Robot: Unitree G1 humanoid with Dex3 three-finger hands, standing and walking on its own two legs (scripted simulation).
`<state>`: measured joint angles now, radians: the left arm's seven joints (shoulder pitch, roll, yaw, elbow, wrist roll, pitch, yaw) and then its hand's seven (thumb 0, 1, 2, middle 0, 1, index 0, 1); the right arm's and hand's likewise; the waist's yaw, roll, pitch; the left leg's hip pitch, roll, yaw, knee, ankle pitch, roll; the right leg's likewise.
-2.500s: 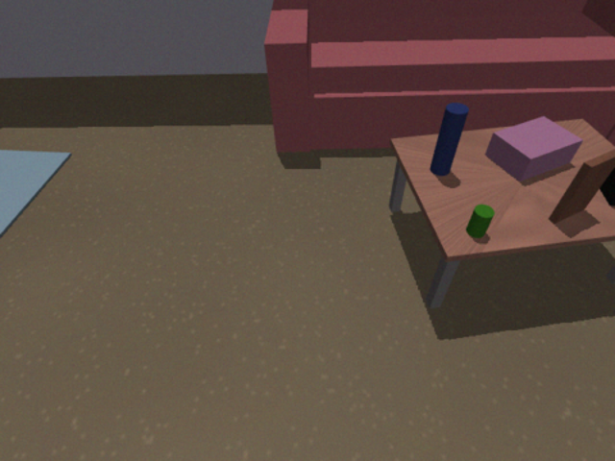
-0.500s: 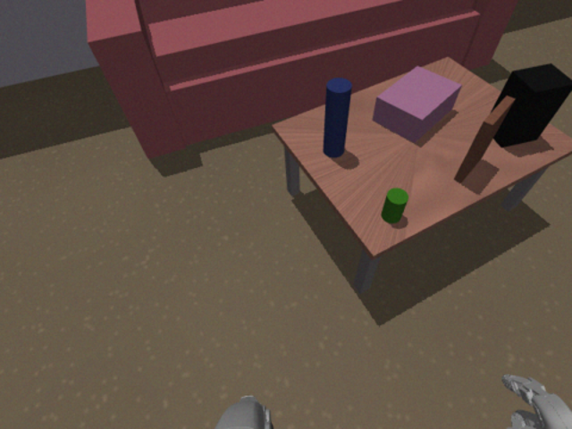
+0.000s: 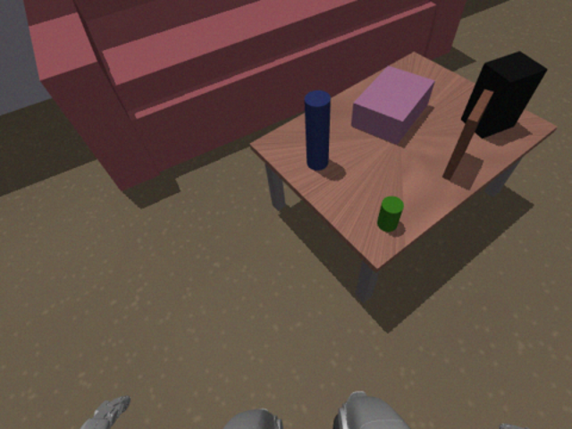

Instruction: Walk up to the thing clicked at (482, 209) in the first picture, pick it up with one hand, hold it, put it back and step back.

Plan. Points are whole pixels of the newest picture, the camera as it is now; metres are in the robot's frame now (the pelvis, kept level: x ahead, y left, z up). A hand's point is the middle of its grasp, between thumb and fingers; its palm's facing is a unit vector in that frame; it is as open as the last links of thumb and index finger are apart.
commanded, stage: walk up
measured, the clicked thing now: (389, 214) +0.65 -0.24 -0.34
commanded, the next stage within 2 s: none
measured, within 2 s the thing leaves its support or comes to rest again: neither
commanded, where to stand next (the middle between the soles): +0.04 +0.00 m, yaw -2 degrees
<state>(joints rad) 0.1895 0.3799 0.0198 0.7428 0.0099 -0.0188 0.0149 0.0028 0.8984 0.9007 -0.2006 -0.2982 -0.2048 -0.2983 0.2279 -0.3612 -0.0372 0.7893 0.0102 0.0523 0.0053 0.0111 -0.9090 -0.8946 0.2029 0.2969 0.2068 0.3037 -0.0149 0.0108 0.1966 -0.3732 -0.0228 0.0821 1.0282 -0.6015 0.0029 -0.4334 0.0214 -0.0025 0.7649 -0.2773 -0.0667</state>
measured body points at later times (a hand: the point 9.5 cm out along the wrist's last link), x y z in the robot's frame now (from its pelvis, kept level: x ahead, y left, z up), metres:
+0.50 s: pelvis -0.04 +0.02 +0.01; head +0.00 +0.05 +0.46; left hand +0.06 +0.35 -0.12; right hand -0.02 -0.33 -0.07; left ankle -0.04 +0.17 -0.71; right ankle -0.02 -0.14 -0.69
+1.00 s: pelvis -0.03 +0.00 +0.02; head -0.02 +0.01 +0.47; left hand +0.08 +0.31 -0.11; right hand +0.01 -0.30 -0.10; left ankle +0.00 +0.13 -0.71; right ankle -0.02 -0.13 -0.71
